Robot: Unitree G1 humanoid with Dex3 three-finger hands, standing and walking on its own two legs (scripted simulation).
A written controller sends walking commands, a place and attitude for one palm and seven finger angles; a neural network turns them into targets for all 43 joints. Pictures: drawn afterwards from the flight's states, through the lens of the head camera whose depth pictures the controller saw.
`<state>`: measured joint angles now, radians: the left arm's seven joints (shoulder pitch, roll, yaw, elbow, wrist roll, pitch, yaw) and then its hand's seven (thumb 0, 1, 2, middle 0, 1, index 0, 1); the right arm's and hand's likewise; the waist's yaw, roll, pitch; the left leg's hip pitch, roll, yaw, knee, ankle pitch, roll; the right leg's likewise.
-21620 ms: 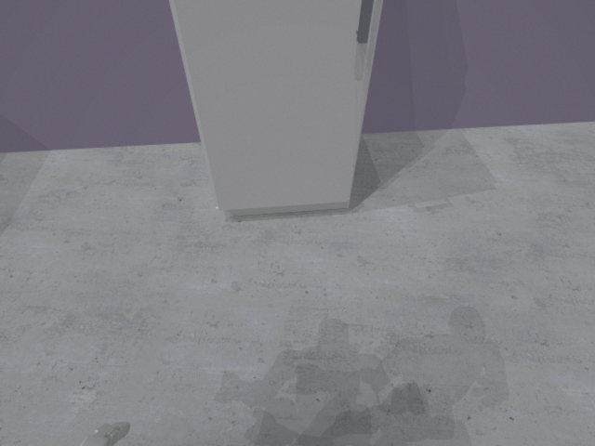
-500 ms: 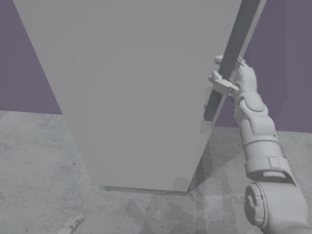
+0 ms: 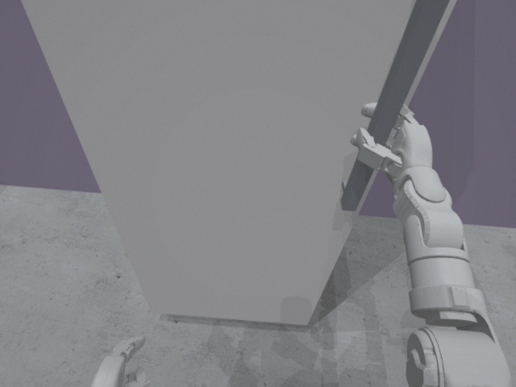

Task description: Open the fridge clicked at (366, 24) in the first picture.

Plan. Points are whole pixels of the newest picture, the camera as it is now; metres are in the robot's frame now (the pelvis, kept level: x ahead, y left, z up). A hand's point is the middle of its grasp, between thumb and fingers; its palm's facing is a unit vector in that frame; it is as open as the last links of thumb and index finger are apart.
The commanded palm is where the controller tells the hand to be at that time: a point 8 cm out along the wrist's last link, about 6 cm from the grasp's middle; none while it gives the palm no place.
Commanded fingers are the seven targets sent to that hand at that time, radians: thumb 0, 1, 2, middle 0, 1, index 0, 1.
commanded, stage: grip the handle and tug to test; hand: right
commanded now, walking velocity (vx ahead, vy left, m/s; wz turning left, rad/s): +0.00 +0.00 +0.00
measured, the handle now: (379, 112) +0.48 -0.13 +0.23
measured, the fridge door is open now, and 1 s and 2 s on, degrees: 0 19 37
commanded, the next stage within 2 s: pull the door a little, standing still in 0.14 s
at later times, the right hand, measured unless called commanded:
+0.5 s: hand (369, 169) +0.37 -0.11 +0.20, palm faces -0.02 +1.00 -0.01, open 6.3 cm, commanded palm +0.32 -0.16 +0.21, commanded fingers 0.00 -0.90 -0.90 0.45 1.40 0.45 1.40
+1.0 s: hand (358, 242) +0.25 -0.08 +0.19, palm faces -0.09 +0.98 -0.18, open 7.5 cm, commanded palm +0.23 -0.14 +0.20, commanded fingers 0.00 -0.90 -0.90 0.45 1.40 0.45 1.40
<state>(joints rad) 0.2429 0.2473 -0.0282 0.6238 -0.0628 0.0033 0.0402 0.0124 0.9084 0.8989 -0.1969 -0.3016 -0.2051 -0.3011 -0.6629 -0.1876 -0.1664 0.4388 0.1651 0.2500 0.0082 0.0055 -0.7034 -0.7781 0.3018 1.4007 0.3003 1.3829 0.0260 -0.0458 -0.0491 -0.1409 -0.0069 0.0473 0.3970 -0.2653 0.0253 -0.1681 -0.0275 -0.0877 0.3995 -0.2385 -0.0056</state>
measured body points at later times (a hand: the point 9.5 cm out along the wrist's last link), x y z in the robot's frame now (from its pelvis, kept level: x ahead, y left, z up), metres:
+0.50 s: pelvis +0.02 +0.01 +0.00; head -0.01 +0.04 +0.45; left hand +0.22 +0.23 -0.08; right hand +0.36 -0.16 +0.21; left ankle -0.04 +0.10 -0.74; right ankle -0.02 -0.12 -0.74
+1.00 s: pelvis -0.06 +0.00 +0.00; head -0.04 +0.02 +0.45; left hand +0.10 +0.23 -0.10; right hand +0.25 -0.13 +0.20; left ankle -0.04 +0.10 -0.74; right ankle -0.02 -0.12 -0.74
